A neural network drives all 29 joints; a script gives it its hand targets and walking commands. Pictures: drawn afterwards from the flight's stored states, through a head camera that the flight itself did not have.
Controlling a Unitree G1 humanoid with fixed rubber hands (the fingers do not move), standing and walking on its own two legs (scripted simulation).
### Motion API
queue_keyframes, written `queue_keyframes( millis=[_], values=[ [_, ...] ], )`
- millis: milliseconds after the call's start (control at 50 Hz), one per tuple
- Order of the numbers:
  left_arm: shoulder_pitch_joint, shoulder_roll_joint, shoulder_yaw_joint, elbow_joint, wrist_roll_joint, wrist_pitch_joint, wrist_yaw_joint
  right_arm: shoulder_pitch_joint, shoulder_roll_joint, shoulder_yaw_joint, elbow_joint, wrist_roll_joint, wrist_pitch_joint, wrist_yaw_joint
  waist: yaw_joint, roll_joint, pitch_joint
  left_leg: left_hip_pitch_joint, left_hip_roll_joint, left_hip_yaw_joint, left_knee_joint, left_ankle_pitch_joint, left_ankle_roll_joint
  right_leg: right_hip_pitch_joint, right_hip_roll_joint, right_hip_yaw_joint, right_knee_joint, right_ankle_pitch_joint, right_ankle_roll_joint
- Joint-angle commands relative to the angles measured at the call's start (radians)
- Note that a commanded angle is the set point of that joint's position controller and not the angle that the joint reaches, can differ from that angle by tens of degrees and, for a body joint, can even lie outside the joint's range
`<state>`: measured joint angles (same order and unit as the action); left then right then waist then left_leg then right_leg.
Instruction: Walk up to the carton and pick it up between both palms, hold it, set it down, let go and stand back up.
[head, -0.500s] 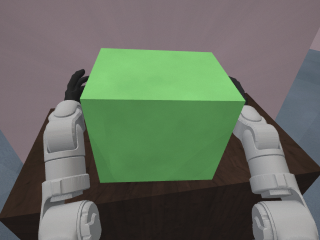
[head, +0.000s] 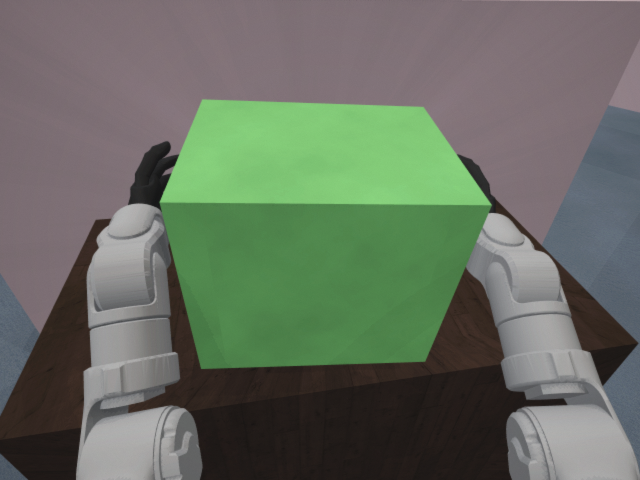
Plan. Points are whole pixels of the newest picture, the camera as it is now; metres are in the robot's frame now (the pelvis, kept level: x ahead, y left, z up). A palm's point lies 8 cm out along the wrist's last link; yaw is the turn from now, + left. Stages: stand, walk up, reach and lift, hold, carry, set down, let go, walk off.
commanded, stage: hold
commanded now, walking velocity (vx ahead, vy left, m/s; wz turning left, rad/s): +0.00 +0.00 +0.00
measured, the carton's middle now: (316, 233) +0.38 -0.01 +0.18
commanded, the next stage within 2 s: set down in 1.50 s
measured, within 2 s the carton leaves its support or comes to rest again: neither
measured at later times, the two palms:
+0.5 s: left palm (151, 209) +0.37 +0.18 +0.23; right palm (471, 217) +0.36 -0.19 +0.21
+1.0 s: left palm (149, 211) +0.36 +0.18 +0.23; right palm (474, 218) +0.35 -0.19 +0.22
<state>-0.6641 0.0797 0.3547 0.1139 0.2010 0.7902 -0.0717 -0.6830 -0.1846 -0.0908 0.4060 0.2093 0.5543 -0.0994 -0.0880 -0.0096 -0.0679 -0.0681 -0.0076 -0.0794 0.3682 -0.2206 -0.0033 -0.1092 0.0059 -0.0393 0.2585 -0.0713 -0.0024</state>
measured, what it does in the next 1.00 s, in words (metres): stands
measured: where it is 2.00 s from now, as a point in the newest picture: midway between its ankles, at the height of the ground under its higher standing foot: outside the picture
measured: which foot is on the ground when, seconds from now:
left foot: down 0.00-1.00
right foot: down 0.00-1.00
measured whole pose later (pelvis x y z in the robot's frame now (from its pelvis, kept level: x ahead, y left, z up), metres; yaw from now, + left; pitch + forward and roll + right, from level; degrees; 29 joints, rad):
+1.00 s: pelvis +0.00 +0.00 +0.00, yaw +0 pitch -5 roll -1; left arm -0.68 0.08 0.36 0.14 0.21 0.79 -0.07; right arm -0.71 -0.18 -0.10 0.44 0.20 0.56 -0.09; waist -0.08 -0.01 -0.06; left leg -0.07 -0.01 -0.07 0.37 -0.22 0.00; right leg -0.11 0.00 -0.03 0.27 -0.07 0.00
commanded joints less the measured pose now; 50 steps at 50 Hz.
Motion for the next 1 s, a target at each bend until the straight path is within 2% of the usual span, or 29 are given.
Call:
queue_keyframes(
  millis=[0, 40, 60, 100, 120, 180, 240, 340, 360, 400, 460, 480, 540, 580, 600, 620, 640, 660, 720, 740, 780, 800, 820, 860, 880, 900, 920, 940, 980],
  values=[
    [-0.659, -0.514, -0.490, -0.128, -0.167, -0.040, -0.135, -0.847, 0.575, 0.383, -0.313, 0.147, -0.073, 0.124, 0.005, 0.049, -0.345, -0.185, -0.044, 0.065, -0.095, 0.242, -0.030, 0.410, 0.041, 0.015, 0.043, 0.155, 0.005],
    [-0.635, -0.511, -0.455, -0.048, -0.149, -0.031, -0.140, -0.872, 0.543, 0.361, -0.284, 0.130, -0.072, 0.124, 0.016, 0.047, -0.280, -0.215, -0.034, 0.063, -0.112, 0.184, -0.030, 0.385, 0.044, 0.010, 0.029, 0.076, -0.003],
    [-0.649, -0.512, -0.451, -0.058, -0.145, -0.034, -0.142, -0.866, 0.562, 0.363, -0.268, 0.122, -0.074, 0.128, 0.028, 0.032, -0.280, -0.234, -0.035, 0.068, -0.122, 0.145, -0.018, 0.385, 0.042, 0.009, 0.031, 0.044, -0.006],
    [-0.660, -0.517, -0.462, -0.061, -0.162, -0.033, -0.141, -0.896, 0.571, 0.361, -0.293, 0.117, -0.076, 0.133, 0.016, 0.028, -0.326, -0.226, -0.037, 0.070, -0.123, 0.126, -0.014, 0.388, 0.039, 0.012, 0.031, 0.042, -0.006],
    [-0.668, -0.535, -0.474, -0.072, -0.171, -0.036, -0.138, -0.910, 0.581, 0.366, -0.310, 0.122, -0.084, 0.134, 0.025, 0.027, -0.327, -0.225, -0.034, 0.067, -0.124, 0.128, -0.016, 0.385, 0.043, 0.009, 0.035, 0.048, -0.010],
    [-0.709, -0.537, -0.496, -0.097, -0.184, -0.049, -0.125, -0.893, 0.588, 0.355, -0.283, 0.113, -0.085, 0.140, 0.016, 0.047, -0.360, -0.208, -0.030, 0.066, -0.117, 0.159, -0.021, 0.395, 0.050, 0.007, 0.040, 0.051, -0.012],
    [-0.710, -0.523, -0.466, -0.009, -0.171, -0.045, -0.132, -0.913, 0.577, 0.321, -0.230, 0.085, -0.082, 0.144, 0.008, 0.025, -0.307, -0.261, -0.030, 0.067, -0.141, 0.065, -0.005, 0.377, 0.039, 0.013, 0.030, 0.007, -0.002],
    [-0.671, -0.522, -0.467, -0.063, -0.173, -0.049, -0.142, -0.891, 0.580, 0.361, -0.296, 0.116, -0.083, 0.128, -0.004, 0.023, -0.393, -0.208, -0.045, 0.067, -0.095, 0.213, -0.022, 0.438, 0.044, 0.024, 0.043, 0.143, 0.006],
    [-0.669, -0.521, -0.473, -0.083, -0.184, -0.056, -0.141, -0.890, 0.596, 0.371, -0.314, 0.123, -0.087, 0.125, -0.004, -0.001, -0.417, -0.191, -0.047, 0.068, -0.089, 0.219, -0.018, 0.451, 0.046, 0.015, 0.042, 0.156, 0.005],
    [-0.631, -0.523, -0.477, -0.081, -0.180, -0.049, -0.140, -0.868, 0.580, 0.381, -0.331, 0.140, -0.083, 0.112, 0.000, 0.028, -0.393, -0.202, -0.053, 0.066, -0.077, 0.267, -0.031, 0.453, 0.039, 0.023, 0.051, 0.210, 0.008],
    [-0.638, -0.493, -0.477, -0.119, -0.177, -0.049, -0.145, -0.873, 0.599, 0.404, -0.373, 0.148, -0.076, 0.100, 0.003, -0.015, -0.438, -0.196, -0.064, 0.068, -0.079, 0.259, -0.015, 0.485, 0.040, 0.026, 0.057, 0.246, 0.025],
    [-0.651, -0.476, -0.453, -0.053, -0.168, -0.047, -0.148, -0.880, 0.578, 0.372, -0.319, 0.130, -0.066, 0.098, 0.002, -0.008, -0.354, -0.241, -0.059, 0.071, -0.099, 0.205, -0.009, 0.461, 0.037, 0.023, 0.041, 0.185, 0.021],
    [-0.659, -0.503, -0.482, -0.111, -0.176, -0.050, -0.146, -0.862, 0.595, 0.384, -0.341, 0.142, -0.073, 0.103, 0.001, 0.027, -0.380, -0.220, -0.055, 0.068, -0.091, 0.230, -0.021, 0.444, 0.033, 0.027, 0.051, 0.201, 0.014],
    [-0.645, -0.509, -0.507, -0.160, -0.188, -0.049, -0.137, -0.851, 0.587, 0.403, -0.378, 0.158, -0.076, 0.099, -0.015, 0.036, -0.417, -0.160, -0.053, 0.057, -0.068, 0.316, -0.038, 0.440, 0.050, 0.018, 0.057, 0.245, 0.008],
    [-0.651, -0.499, -0.490, -0.143, -0.176, -0.048, -0.138, -0.852, 0.575, 0.396, -0.369, 0.148, -0.070, 0.096, -0.006, 0.035, -0.401, -0.173, -0.056, 0.066, -0.069, 0.289, -0.029, 0.445, 0.046, 0.020, 0.051, 0.224, 0.009],
    [-0.630, -0.507, -0.509, -0.154, -0.182, -0.042, -0.137, -0.849, 0.568, 0.396, -0.383, 0.158, -0.068, 0.097, -0.008, 0.034, -0.400, -0.161, -0.050, 0.054, -0.075, 0.292, -0.039, 0.436, 0.051, 0.016, 0.053, 0.214, 0.007],
    [-0.653, -0.497, -0.495, -0.152, -0.170, -0.043, -0.137, -0.826, 0.567, 0.384, -0.327, 0.151, -0.059, 0.100, -0.002, 0.035, -0.338, -0.170, -0.046, 0.059, -0.082, 0.277, -0.037, 0.404, 0.049, 0.015, 0.045, 0.183, 0.006],
    [-0.622, -0.513, -0.502, -0.152, -0.170, -0.036, -0.136, -0.816, 0.554, 0.387, -0.338, 0.152, -0.064, 0.105, -0.003, 0.065, -0.345, -0.164, -0.044, 0.060, -0.080, 0.278, -0.046, 0.404, 0.051, 0.012, 0.048, 0.167, -0.001],
    [-0.650, -0.517, -0.496, -0.148, -0.170, -0.030, -0.134, -0.816, 0.556, 0.366, -0.289, 0.141, -0.058, 0.121, -0.004, 0.062, -0.315, -0.175, -0.031, 0.059, -0.100, 0.234, -0.049, 0.364, 0.056, -0.002, 0.037, 0.093, -0.011],
    [-0.645, -0.507, -0.480, -0.093, -0.156, -0.021, -0.135, -0.821, 0.538, 0.349, -0.264, 0.123, -0.054, 0.125, 0.001, 0.065, -0.265, -0.202, -0.033, 0.064, -0.115, 0.193, -0.040, 0.355, 0.053, 0.003, 0.028, 0.062, -0.012],
    [-0.621, -0.533, -0.495, -0.115, -0.170, -0.017, -0.134, -0.857, 0.542, 0.368, -0.323, 0.128, -0.070, 0.127, -0.001, 0.048, -0.309, -0.187, -0.024, 0.057, -0.106, 0.220, -0.041, 0.388, 0.057, 0.002, 0.037, 0.082, -0.012],
    [-0.638, -0.519, -0.485, -0.095, -0.162, -0.017, -0.134, -0.860, 0.535, 0.351, -0.290, 0.118, -0.069, 0.127, -0.007, 0.048, -0.305, -0.203, -0.033, 0.068, -0.104, 0.194, -0.037, 0.388, 0.053, 0.011, 0.032, 0.071, -0.011],
    [-0.626, -0.549, -0.504, -0.112, -0.179, -0.018, -0.132, -0.890, 0.550, 0.377, -0.352, 0.141, -0.078, 0.128, 0.008, 0.049, -0.346, -0.189, -0.033, 0.064, -0.097, 0.217, -0.038, 0.407, 0.056, 0.008, 0.043, 0.100, -0.011],
    [-0.663, -0.525, -0.481, -0.059, -0.164, -0.022, -0.134, -0.891, 0.543, 0.340, -0.287, 0.117, -0.069, 0.130, -0.003, 0.052, -0.302, -0.200, -0.036, 0.070, -0.105, 0.178, -0.038, 0.374, 0.051, 0.009, 0.025, 0.041, -0.011],
    [-0.669, -0.532, -0.490, -0.090, -0.174, -0.030, -0.131, -0.881, 0.563, 0.348, -0.270, 0.118, -0.071, 0.137, 0.006, 0.043, -0.305, -0.199, -0.025, 0.061, -0.109, 0.183, -0.033, 0.373, 0.055, 0.001, 0.029, 0.046, -0.016],
    [-0.667, -0.525, -0.480, -0.071, -0.169, -0.032, -0.130, -0.874, 0.566, 0.346, -0.270, 0.110, -0.074, 0.139, 0.000, 0.030, -0.309, -0.204, -0.032, 0.068, -0.108, 0.157, -0.028, 0.377, 0.053, 0.001, 0.029, 0.037, -0.012],
    [-0.695, -0.535, -0.505, -0.110, -0.179, -0.039, -0.126, -0.889, 0.574, 0.360, -0.301, 0.123, -0.079, 0.142, 0.008, 0.043, -0.349, -0.204, -0.037, 0.065, -0.109, 0.180, -0.031, 0.396, 0.054, 0.004, 0.038, 0.070, -0.006],
    [-0.696, -0.516, -0.476, -0.078, -0.169, -0.039, -0.125, -0.893, 0.568, 0.353, -0.257, 0.115, -0.073, 0.142, 0.022, 0.028, -0.301, -0.226, -0.033, 0.067, -0.114, 0.155, -0.021, 0.367, 0.042, 0.011, 0.031, 0.044, -0.003],
    [-0.699, -0.539, -0.489, -0.070, -0.176, -0.038, -0.125, -0.907, 0.579, 0.350, -0.274, 0.120, -0.079, 0.143, 0.007, 0.041, -0.332, -0.209, -0.028, 0.064, -0.111, 0.158, -0.023, 0.372, 0.044, 0.008, 0.032, 0.053, -0.004]
  ],
)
